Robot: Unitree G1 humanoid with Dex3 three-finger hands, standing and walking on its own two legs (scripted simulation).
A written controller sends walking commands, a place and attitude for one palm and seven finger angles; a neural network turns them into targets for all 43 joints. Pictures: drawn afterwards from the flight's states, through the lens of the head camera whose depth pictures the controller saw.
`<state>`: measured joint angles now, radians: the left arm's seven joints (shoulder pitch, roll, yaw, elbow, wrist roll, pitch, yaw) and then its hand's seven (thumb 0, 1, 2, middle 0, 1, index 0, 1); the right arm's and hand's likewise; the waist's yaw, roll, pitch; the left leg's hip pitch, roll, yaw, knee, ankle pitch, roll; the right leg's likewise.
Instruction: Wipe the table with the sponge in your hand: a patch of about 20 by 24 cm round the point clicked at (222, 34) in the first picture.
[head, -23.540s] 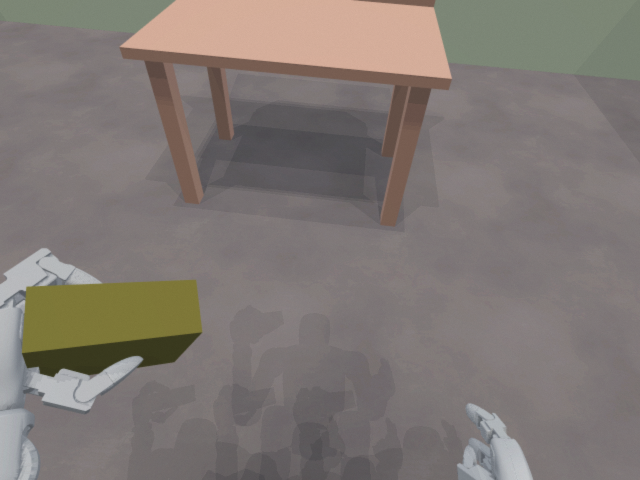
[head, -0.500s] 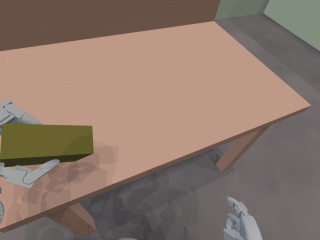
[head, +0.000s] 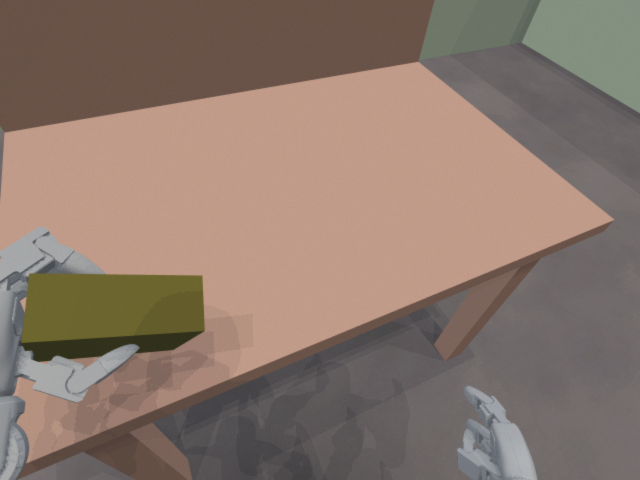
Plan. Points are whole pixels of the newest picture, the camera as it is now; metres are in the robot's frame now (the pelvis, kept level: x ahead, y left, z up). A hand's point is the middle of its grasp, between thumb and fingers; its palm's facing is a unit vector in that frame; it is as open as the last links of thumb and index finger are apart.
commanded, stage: come to a stop and stand still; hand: left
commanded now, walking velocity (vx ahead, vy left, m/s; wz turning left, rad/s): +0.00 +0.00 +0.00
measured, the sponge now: (141, 318) +0.23 +0.20 +0.13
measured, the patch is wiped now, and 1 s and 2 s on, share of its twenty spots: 0.00 0.00 0.00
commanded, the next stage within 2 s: look again from close up in 0.30 s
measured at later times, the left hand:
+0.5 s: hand (101, 320) +0.22 +0.23 +0.15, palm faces +0.33 -0.85 -0.40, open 9.6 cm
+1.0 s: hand (90, 305) +0.23 +0.25 +0.14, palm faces +0.28 -0.81 -0.52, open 9.6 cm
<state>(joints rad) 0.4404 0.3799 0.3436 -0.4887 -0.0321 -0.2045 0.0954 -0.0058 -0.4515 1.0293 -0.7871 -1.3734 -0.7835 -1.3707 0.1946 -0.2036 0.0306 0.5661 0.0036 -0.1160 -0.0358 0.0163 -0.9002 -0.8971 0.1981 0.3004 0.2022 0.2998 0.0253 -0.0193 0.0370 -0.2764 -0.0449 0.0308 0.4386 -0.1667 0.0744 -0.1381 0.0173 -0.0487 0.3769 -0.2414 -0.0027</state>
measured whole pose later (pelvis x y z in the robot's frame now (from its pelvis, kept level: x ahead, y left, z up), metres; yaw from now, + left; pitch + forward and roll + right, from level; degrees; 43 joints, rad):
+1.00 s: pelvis -0.01 -0.01 -0.01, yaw -1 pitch -1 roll -1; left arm 0.30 0.46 0.35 -0.40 -0.01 0.17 -0.01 0.00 -0.45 1.03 -0.78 -1.38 -0.78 -1.38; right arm 0.13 -0.26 0.06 0.58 0.01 -0.05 -0.01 0.02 -0.90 -0.90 0.20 0.30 0.20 0.30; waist 0.03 0.04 0.01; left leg -0.29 -0.04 0.05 0.51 -0.20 0.06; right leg -0.19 0.02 -0.03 0.52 -0.31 -0.02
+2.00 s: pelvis +0.00 -0.05 -0.01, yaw -1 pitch -1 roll +0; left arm 0.33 0.59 0.12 -0.47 0.52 0.30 0.10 0.00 -0.46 1.03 -0.79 -1.37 -0.79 -1.37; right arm 0.09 -0.26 0.03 0.57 0.03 0.04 -0.11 0.02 -0.90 -0.90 0.20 0.30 0.20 0.30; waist 0.08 0.07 -0.03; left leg -0.32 0.00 0.03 0.58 -0.25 0.01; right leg -0.21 0.06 -0.04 0.59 -0.36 -0.08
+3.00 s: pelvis -0.02 -0.03 +0.00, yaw +0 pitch -5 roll +0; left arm 0.10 0.51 -0.03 -0.24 0.83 0.48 -0.01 0.00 -0.45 1.03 -0.79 -1.38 -0.79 -1.38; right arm -0.02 -0.26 0.07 0.66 0.04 0.05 -0.06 0.02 -0.90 -0.90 0.20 0.30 0.20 0.30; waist 0.13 0.13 0.02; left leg -0.19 -0.03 0.02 0.42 -0.14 0.04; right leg -0.09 0.03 -0.06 0.44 -0.26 -0.05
